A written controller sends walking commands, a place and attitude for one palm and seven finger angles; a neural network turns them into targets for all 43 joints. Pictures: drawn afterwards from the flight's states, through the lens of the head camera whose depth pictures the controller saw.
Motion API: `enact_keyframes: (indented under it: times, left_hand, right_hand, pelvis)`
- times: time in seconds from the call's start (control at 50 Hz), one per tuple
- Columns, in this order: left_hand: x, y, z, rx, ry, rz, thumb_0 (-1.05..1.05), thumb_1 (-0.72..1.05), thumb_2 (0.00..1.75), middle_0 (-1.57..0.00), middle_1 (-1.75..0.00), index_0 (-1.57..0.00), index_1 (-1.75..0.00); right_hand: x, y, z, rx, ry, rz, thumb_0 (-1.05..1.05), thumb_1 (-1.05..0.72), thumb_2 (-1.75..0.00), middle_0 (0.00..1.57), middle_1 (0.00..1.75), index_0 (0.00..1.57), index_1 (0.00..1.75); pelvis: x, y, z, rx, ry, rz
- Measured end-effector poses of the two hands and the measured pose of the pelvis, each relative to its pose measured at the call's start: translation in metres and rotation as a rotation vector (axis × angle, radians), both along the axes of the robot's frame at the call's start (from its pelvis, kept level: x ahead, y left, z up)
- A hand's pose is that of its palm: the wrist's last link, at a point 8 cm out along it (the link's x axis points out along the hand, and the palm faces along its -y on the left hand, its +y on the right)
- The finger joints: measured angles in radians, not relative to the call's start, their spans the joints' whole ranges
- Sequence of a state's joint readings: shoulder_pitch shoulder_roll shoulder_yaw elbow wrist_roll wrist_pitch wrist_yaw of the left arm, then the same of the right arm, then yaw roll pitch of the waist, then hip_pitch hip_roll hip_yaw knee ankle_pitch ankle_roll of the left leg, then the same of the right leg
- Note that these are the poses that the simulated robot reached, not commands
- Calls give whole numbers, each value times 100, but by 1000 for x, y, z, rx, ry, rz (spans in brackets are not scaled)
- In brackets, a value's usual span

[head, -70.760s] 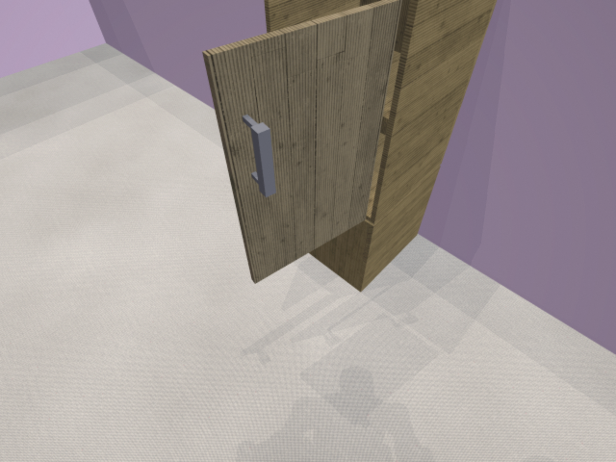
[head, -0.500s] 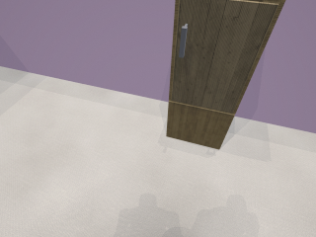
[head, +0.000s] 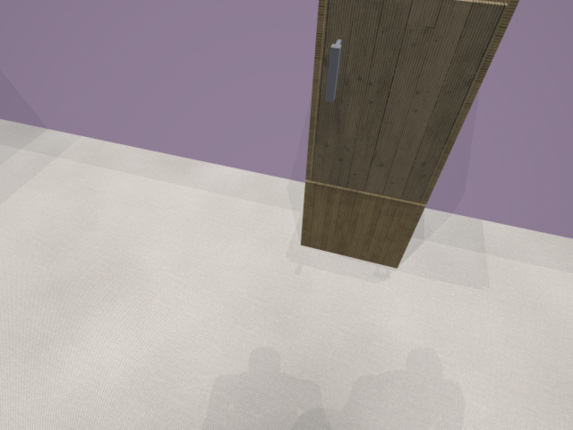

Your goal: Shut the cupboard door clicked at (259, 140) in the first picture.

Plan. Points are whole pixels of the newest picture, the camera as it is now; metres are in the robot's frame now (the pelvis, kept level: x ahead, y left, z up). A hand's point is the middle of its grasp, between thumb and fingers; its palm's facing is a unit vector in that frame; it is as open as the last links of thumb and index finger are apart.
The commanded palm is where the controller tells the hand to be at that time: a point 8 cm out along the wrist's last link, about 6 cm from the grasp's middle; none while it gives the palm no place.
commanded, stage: look to check the result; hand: left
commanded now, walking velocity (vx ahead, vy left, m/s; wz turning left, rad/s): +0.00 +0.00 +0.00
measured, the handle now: (334, 70) +0.93 -0.08 +0.06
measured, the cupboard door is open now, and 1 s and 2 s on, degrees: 0 0 0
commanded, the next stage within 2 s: stand and wait in 0.26 s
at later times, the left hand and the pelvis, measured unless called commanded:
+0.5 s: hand out of the picture +0.01 +0.18 -0.17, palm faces +0.01 -0.98 -0.22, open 7.4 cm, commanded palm none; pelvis +0.01 +0.00 +0.00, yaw +0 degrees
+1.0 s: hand out of the picture +0.04 +0.20 -0.17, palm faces +0.00 -0.96 -0.27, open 7.4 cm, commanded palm none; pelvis +0.01 -0.01 +0.00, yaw +0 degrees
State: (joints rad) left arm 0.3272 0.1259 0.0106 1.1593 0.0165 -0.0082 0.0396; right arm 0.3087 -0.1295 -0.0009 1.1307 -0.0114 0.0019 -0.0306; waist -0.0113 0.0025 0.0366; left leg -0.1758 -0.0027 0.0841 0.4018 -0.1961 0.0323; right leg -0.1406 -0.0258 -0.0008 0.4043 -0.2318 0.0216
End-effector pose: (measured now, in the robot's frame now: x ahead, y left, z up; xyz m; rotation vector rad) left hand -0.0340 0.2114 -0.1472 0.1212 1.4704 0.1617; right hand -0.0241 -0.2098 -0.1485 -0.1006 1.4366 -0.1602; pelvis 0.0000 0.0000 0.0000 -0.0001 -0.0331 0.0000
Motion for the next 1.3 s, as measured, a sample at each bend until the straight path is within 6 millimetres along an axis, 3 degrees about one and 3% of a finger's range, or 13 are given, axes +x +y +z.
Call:
enact_keyframes:
  times: [0.72, 1.3]
  left_hand:
    - [57, 30, 9, 64, -101, -52, 0, 91, 90, -20, -30, -20, -29]
    - [87, 40, 19, 111, -138, -71, 0, 91, 90, -20, -30, -20, -30]
  right_hand:
    - [45, -38, 9, -73, -70, 42, 0, -91, -90, 20, 30, 20, 30]
    - [88, -74, 18, -121, -120, 88, 0, -91, -90, 20, 30, 20, 30]
  pelvis:
    - [10, -3, 3, 0, 0, 1]
    - [20, -15, 5, 1, 9, 10]
